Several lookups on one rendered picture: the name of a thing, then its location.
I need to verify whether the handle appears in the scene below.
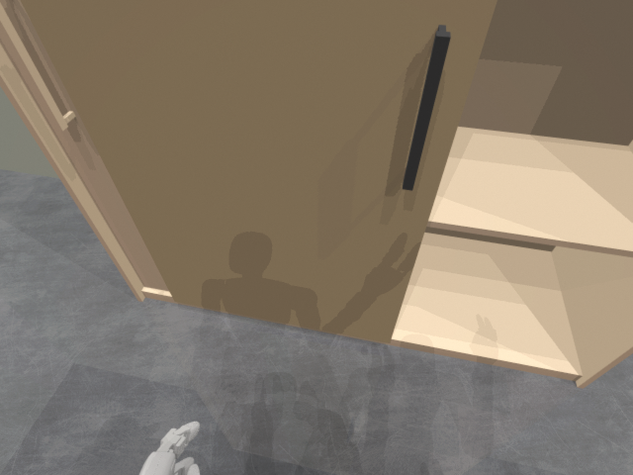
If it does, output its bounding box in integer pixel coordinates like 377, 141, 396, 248
0, 3, 68, 131
403, 25, 451, 191

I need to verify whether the wardrobe door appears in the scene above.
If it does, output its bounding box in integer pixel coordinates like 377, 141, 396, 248
0, 0, 169, 291
21, 0, 497, 343

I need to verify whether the left robot hand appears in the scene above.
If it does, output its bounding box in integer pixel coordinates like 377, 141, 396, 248
139, 422, 200, 475

